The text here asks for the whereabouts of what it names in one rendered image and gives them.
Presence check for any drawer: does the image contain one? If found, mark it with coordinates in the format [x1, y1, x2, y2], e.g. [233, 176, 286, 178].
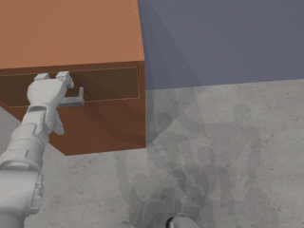
[0, 66, 139, 107]

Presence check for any robot left upper arm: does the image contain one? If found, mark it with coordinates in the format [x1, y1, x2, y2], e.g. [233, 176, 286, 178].
[0, 170, 44, 228]

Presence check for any cabinet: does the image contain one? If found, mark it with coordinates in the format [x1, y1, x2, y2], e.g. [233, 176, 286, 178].
[0, 0, 146, 156]

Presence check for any robot left hand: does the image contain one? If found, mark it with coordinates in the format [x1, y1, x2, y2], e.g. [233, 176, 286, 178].
[27, 71, 74, 135]

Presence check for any handle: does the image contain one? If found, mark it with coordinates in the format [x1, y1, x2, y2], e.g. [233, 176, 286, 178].
[57, 86, 85, 108]

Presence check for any left robot shin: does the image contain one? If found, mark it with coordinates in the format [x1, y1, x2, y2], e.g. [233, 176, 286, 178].
[119, 220, 130, 225]

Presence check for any robot shin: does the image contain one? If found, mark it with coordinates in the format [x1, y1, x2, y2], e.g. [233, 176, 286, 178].
[119, 220, 130, 225]
[173, 213, 185, 219]

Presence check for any robot left forearm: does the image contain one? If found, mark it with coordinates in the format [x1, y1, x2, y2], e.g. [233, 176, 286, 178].
[0, 103, 57, 174]

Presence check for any right robot shin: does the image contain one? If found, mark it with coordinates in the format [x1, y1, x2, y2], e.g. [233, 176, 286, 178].
[173, 213, 185, 219]

